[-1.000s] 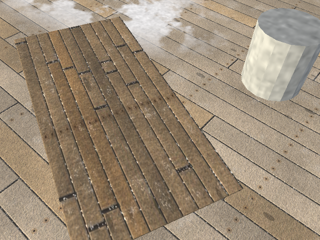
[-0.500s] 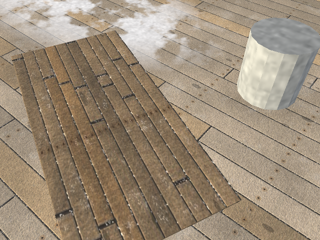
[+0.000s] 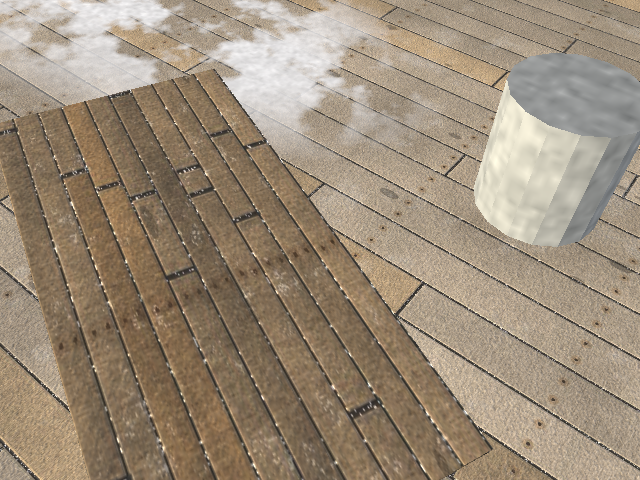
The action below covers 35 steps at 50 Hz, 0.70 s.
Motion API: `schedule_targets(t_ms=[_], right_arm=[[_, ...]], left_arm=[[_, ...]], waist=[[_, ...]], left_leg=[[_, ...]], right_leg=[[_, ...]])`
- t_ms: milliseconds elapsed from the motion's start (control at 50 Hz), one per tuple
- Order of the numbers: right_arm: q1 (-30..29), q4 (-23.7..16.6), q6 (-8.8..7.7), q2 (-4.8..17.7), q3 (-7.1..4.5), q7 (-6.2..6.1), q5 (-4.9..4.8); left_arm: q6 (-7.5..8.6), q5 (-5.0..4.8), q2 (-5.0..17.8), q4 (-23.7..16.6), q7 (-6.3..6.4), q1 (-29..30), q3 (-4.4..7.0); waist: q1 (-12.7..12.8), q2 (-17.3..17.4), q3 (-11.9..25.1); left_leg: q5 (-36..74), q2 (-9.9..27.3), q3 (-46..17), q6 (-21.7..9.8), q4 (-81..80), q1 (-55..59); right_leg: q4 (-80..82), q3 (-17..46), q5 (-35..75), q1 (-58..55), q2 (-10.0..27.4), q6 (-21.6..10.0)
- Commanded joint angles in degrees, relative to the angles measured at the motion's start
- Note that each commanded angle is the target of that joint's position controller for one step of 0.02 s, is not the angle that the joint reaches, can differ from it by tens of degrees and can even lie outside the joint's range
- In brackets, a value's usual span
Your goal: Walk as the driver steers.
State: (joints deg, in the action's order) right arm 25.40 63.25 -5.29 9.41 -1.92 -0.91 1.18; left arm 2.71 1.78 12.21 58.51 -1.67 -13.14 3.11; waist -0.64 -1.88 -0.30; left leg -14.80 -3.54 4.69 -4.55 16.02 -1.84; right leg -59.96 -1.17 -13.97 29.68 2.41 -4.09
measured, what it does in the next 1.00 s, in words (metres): walks ahead, turning right: right foot, then left foot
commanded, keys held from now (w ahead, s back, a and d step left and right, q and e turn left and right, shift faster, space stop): w+e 0.20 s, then e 0.32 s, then w+e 0.38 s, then no key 0.10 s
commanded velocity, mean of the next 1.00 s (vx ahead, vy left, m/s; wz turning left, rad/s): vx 0.33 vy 0.00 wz -0.49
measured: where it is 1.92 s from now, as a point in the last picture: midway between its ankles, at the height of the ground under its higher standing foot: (361, 471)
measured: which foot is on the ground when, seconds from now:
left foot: down 0.00-0.24, up 0.26-0.88, down 0.90-1.00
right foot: up 0.00-0.24, down 0.26-0.90, up 0.92-1.00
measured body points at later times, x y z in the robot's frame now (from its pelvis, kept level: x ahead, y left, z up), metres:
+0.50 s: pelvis +0.23 -0.04 -0.01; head +0.28 -0.06 +0.44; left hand +0.34 +0.21 -0.15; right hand +0.29 -0.31 -0.14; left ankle +0.31 +0.11 -0.66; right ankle +0.27 -0.08 -0.75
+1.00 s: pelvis +0.43 -0.03 -0.01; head +0.46 -0.03 +0.44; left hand +0.61 +0.20 -0.14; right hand +0.45 -0.34 -0.09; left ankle +0.50 +0.05 -0.75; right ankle +0.29 -0.08 -0.68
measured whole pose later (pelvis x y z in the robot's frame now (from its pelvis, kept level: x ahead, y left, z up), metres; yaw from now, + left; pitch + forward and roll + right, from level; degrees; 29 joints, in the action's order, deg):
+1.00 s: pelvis +0.43 -0.03 -0.01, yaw -32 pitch +2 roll +0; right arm 7.8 42.6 -3.8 14.5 -2.0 -1.1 1.9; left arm 1.7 1.2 17.2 48.2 0.0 -19.8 5.0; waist 2.6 -2.0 -0.1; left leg -12.3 -1.6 -0.9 -1.5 27.0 -16.5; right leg -54.6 7.4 -26.6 18.4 -7.4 -3.4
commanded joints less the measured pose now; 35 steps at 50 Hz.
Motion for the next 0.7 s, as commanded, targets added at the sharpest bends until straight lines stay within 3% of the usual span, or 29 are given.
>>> schedule_targets(t_ms=[20, 100, 160, 200, 220, 240, 260, 280, 300, 320, 340, 360, 400, 440, 480, 520, 560, 620, 700], right_arm=[[4.9, -0.4, -1.09, 5.1, -0.25, -0.57, 0.03], [4.0, -0.8, -1.35, 4.8, 0.39, -0.8, 0.02], [5.0, -0.2, -1.62, 6.6, 0.2, -1.28, -0.1], [3.9, -0.5, -1.59, 8.4, -0.31, -1.84, -0.27], [2.8, -0.9, -1.16, 9.2, -0.65, -2.17, -0.11], [1.8, -1.5, -0.73, 10.0, -0.97, -2.26, -0.18], [0.1, -2.4, -0.68, 10.4, -1.19, -1.91, -0.73], [0.8, -5.1, -0.74, 5.9, -0.56, -1.27, -0.27], [3.9, -7.6, -0.3, 5.8, -0.91, -0.88, -2.13], [-1.1, -8.6, -0.45, 8.0, -1.19, -0.7, -0.9], [-4.9, -10.1, -0.75, 8.0, -1.21, -0.65, -0.77], [-5.7, -10.1, -0.57, 8.0, -1.49, -0.8, -0.22], [-4.7, -10.7, 1.83, 6.9, -1.6, -0.82, 1.12], [-4.9, -11.8, 3.7, 5.7, -1.46, -0.9, 0.96], [-7.1, -13.3, 4.53, 6.1, -1.59, -0.82, 0.89], [-10.8, -15.1, 5.15, 7.2, -1.8, -0.75, 0.83], [-15.0, -17.1, 5.64, 8.0, -1.91, -0.27, 0.94], [-22.2, -19.8, 5.87, 9.3, -2.11, 0.19, 1.02], [-26.6, -21.8, 4.58, 9.3, -1.85, 0.58, 0.99]], left_arm=[[-0.49, -0.29, 0.9, -3.4, -0.32, 3.5, 0.03], [-0.49, -0.59, -0.7, -7.7, -0.66, 13.2, -1.15], [-0.51, -0.61, 0.4, -9.5, -0.64, 15.1, -1.13], [-0.28, -0.46, 2.3, -8.5, -0.21, 10.2, -0.33], [0.04, -0.23, 3.3, -6.8, 0.04, 4.2, 0.3], [0.5, 0.09, 4.5, -4.2, 0.26, -3.8, 1.1], [0.94, 1.0, 6.5, -2.7, 0.57, -10.1, 2.13], [0.92, 1.08, 11.8, -3.2, 1.01, -10.9, 3.36], [0.13, -0.21, 15.1, -4.6, 0.83, -9.4, 4.27], [-0.51, -1.68, 13.4, -5.6, 1.15, -5.1, 4.03], [-0.57, -1.88, 10.3, -6.4, 1.43, -1.3, 3.2], [-0.51, -1.62, 7.8, -6.6, 1.57, 0.4, 2.55], [-0.33, -1.82, 6.0, -6.6, 2.05, 0.1, 1.85], [0.23, -1.35, 8.0, -6.8, 1.89, -1.0, 2.21], [0.04, -1.18, 9.8, -7.7, 1.93, -1.9, 2.63], [-0.71, -1.42, 10.1, -8.4, 2.19, -3.2, 2.75], [-1.47, -1.68, 10.1, -9.0, 2.46, -5.0, 2.85], [-1.82, -1.32, 10.6, -9.6, 2.34, -7.6, 3.21], [-1.03, -0.99, 11.0, -9.6, 2.25, -10.9, 3.53]], waist=[[0.0, 5.5, -6.1], [-1.0, 6.4, -8.3], [-0.5, 6.6, -7.8], [2.2, 7.4, -4.1], [4.8, 7.6, -1.3], [7.7, 8.0, 2.7], [11.3, 7.1, 5.5], [8.3, -3.6, 10.2], [5.8, -8.5, 19.1], [4.6, 0.7, 13.4], [3.6, 2.4, 6.0], [1.4, 6.4, 2.0], [-0.8, 5.3, 0.9], [-1.6, 3.8, 2.1], [-1.3, 2.1, 3.6], [-0.1, 0.0, 4.5], [1.5, -1.4, 5.1], [4.2, -2.0, 1.3], [6.0, -1.7, -0.8]], left_leg=[[21.9, 15.1, -7.7, -3.8, -8.1, 3.8], [28.7, 13.4, -0.5, -2.6, -9.2, -0.4], [42.5, 15.1, 2.4, -1.9, -6.0, 2.4], [59.8, 15.9, 4.5, -1.0, 2.8, 5.9], [65.8, 16.0, 5.4, -0.7, 11.8, 6.4], [64.0, 16.0, 5.3, -0.5, 23.0, 4.8], [50.7, 14.0, 6.2, 0.4, 37.6, -2.8], [-0.3, 7.0, 6.7, 1.9, 58.4, -16.9], [-18.9, -1.5, -3.1, 3.2, 74.4, -31.2], [-11.7, 3.6, -7.8, 2.6, 72.7, -35.0], [-7.6, 5.2, -6.9, 2.9, 68.7, -35.1], [-6.1, 6.7, -6.9, 3.5, 64.4, -32.9], [-6.2, 7.8, -7.1, 4.9, 57.4, -27.3], [-5.5, 7.3, -6.3, 6.1, 52.9, -26.1], [-2.7, 7.1, -5.8, 7.0, 49.0, -27.7], [0.4, 7.2, -5.7, 7.6, 46.1, -30.2], [2.9, 7.8, -6.5, 8.4, 43.5, -32.9], [5.8, 8.5, -8.7, 9.0, 37.3, -39.6], [6.2, 7.2, -9.3, 8.5, 28.6, -40.8]], right_leg=[[1.4, 0.1, 4.2, 12.9, 0.3, 0.7], [16.6, -4.5, 10.9, 7.6, -1.2, 0.3], [23.5, -7.8, 11.3, 1.7, -3.2, -2.2], [24.0, -9.6, 8.2, -4.2, -6.3, -4.7], [24.3, -10.0, 6.4, -9.1, -8.1, -5.9], [27.1, -8.9, 7.9, -16.8, -8.8, -7.4], [32.4, -4.3, 11.7, -26.8, -6.0, -9.6], [29.7, 14.5, 29.4, -38.2, 9.8, -13.7], [35.5, 40.0, 39.0, -48.4, 19.9, -24.9], [38.5, 32.8, 36.2, -41.8, 17.8, -22.6], [40.3, 26.5, 37.9, -33.1, 15.7, -20.1], [41.7, 21.8, 41.2, -26.3, 12.8, -17.3], [42.6, 15.2, 44.6, -18.5, 8.4, -14.3], [41.7, 13.1, 49.7, -16.5, 6.4, -13.1], [40.8, 12.4, 50.6, -17.1, 5.0, -11.2], [40.2, 13.2, 47.6, -18.8, 3.9, -8.5], [42.7, 16.9, 29.7, -20.5, 3.7, -7.5], [48.0, 24.9, 0.7, -24.3, 4.7, -9.0], [48.1, 27.7, -0.9, -29.1, 5.4, -10.2]])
